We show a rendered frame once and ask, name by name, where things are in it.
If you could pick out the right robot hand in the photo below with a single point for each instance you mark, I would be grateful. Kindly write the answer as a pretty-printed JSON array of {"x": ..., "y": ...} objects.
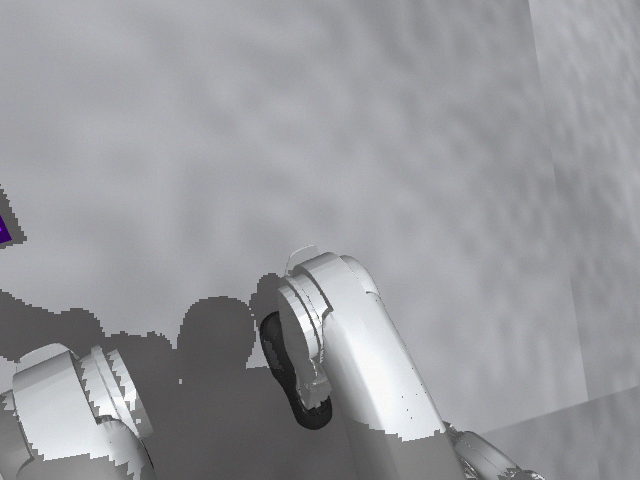
[{"x": 479, "y": 458}]

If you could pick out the carton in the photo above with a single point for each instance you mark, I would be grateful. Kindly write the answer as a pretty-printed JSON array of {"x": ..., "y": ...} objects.
[{"x": 4, "y": 234}]

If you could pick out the right robot foot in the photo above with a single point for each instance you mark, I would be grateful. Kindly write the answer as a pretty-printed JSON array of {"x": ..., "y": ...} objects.
[{"x": 272, "y": 342}]

